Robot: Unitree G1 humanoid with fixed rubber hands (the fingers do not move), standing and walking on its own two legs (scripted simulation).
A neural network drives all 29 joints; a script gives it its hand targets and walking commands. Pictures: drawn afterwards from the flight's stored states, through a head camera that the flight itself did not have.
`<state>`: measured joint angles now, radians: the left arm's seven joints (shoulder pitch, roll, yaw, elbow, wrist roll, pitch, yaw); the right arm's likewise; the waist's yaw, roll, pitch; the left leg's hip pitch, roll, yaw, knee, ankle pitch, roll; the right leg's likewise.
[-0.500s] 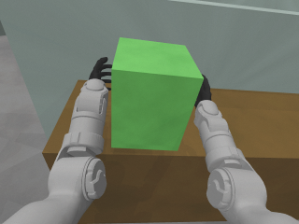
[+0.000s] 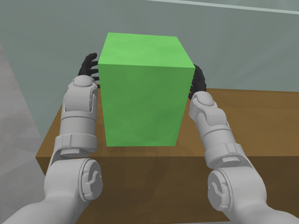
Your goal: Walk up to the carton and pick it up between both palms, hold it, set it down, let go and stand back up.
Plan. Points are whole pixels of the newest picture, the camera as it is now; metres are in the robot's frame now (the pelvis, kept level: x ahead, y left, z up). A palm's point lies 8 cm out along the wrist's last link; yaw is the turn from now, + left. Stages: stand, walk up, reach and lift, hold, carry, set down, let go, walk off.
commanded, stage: reach and lift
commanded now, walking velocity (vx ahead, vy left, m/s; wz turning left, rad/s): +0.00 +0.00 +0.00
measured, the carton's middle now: (142, 90) +0.44 -0.01 +0.19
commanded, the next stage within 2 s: hold in 0.74 s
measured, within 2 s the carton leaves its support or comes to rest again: neither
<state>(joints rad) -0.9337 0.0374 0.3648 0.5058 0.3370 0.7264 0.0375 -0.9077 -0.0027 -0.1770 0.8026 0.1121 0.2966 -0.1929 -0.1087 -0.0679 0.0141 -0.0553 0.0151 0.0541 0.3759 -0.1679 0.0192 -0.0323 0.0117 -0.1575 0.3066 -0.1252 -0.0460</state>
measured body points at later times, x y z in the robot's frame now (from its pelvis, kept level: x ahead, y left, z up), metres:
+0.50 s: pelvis +0.01 +0.01 +0.00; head -0.05 +0.03 +0.44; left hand +0.41 +0.15 +0.25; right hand +0.40 -0.15 +0.24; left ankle +0.04 +0.11 -0.75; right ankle +0.04 -0.09 -0.75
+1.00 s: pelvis +0.01 +0.01 +0.00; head -0.07 +0.03 +0.44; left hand +0.40 +0.15 +0.27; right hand +0.39 -0.14 +0.26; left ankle +0.04 +0.11 -0.75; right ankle +0.04 -0.09 -0.75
